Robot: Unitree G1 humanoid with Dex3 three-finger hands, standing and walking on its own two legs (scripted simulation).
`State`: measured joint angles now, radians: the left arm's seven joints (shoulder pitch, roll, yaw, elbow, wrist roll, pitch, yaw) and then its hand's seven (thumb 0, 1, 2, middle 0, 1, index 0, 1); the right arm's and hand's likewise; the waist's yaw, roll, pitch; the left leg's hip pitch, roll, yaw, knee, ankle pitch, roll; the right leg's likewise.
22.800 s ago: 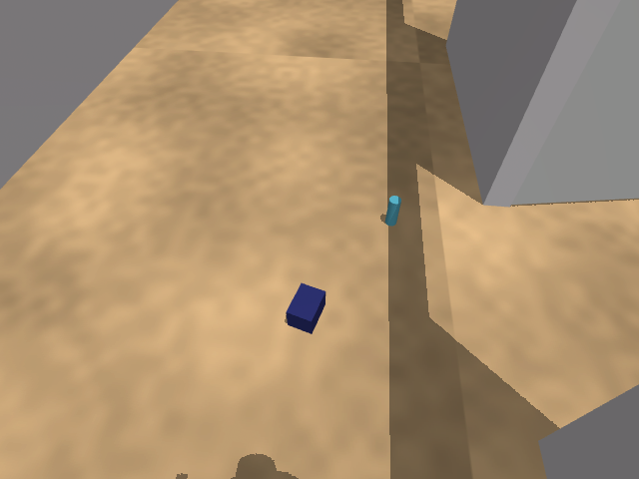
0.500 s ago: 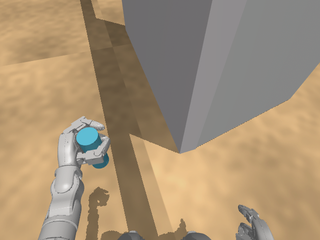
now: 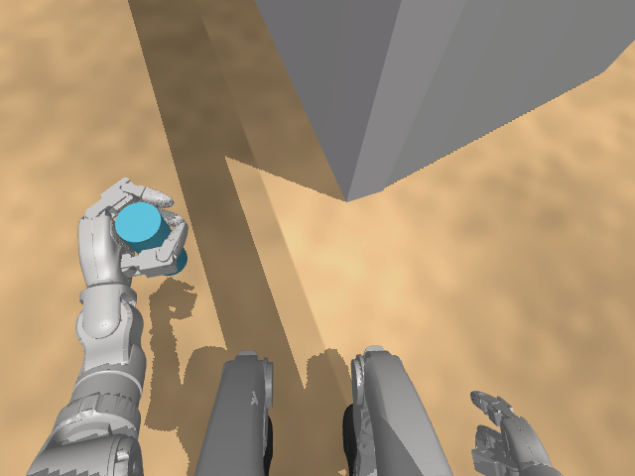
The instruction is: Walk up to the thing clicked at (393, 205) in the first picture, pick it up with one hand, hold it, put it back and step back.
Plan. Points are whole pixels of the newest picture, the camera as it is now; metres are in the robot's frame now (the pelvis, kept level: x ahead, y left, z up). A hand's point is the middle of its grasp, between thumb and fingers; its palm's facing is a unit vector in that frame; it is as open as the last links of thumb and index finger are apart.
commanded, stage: crouch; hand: left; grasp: from the side
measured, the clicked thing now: (156, 243) +0.40 +0.21 -0.05
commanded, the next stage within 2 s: lower in 1.26 s
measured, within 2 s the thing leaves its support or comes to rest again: neither
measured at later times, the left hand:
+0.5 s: hand (187, 269) +0.42 +0.22 -0.22, palm faces +0.19 -0.98 -0.03, open 6.5 cm
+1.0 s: hand (194, 274) +0.44 +0.23 -0.32, palm faces +0.17 -0.99 -0.02, open 6.6 cm
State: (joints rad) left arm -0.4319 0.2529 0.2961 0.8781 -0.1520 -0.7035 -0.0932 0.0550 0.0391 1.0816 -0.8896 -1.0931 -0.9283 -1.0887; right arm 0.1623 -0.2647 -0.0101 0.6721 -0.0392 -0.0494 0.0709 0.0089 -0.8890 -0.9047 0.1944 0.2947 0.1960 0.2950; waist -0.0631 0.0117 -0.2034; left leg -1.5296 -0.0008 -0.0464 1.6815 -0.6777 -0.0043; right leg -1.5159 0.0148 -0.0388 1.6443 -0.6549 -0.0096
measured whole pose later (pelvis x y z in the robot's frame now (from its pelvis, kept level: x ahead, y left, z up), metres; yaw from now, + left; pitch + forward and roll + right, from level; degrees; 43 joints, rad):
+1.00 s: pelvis -0.05 +0.01 -0.24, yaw -7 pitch +27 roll -10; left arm -0.75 0.60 0.53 1.22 -0.06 -0.81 -0.14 0.05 0.03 1.10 -0.90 -1.09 -0.94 -1.09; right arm 0.07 -0.31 0.19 0.70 -0.17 0.02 0.12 0.00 -0.90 -0.91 0.20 0.30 0.20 0.30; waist -0.21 -0.08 0.04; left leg -2.26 -0.01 -0.16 2.48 -0.70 0.00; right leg -2.19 0.02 -0.15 2.35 -0.64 0.01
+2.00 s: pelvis -0.06 +0.02 -0.27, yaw -12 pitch +18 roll -16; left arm -0.75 0.86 0.56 1.43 -0.07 -0.98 -0.09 0.05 0.02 1.10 -0.90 -1.08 -0.94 -1.08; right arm -0.08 -0.38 0.44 0.60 -0.30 0.04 0.13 0.00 -0.92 -0.91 0.20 0.30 0.20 0.30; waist -0.29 -0.21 0.26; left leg -2.24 -0.01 -0.28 2.63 -0.74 0.01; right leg -2.13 0.06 -0.25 2.39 -0.62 0.04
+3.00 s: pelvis -0.06 +0.03 -0.27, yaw -15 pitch +13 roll -19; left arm -0.74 0.95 0.53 1.55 -0.08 -1.08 -0.01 0.05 0.03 1.08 -0.90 -1.07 -0.94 -1.07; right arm -0.17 -0.39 0.57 0.53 -0.36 0.05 0.12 0.00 -0.91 -0.90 0.20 0.30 0.20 0.30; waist -0.31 -0.29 0.34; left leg -2.20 0.01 -0.36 2.67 -0.75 0.01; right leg -2.08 0.09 -0.30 2.37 -0.59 0.06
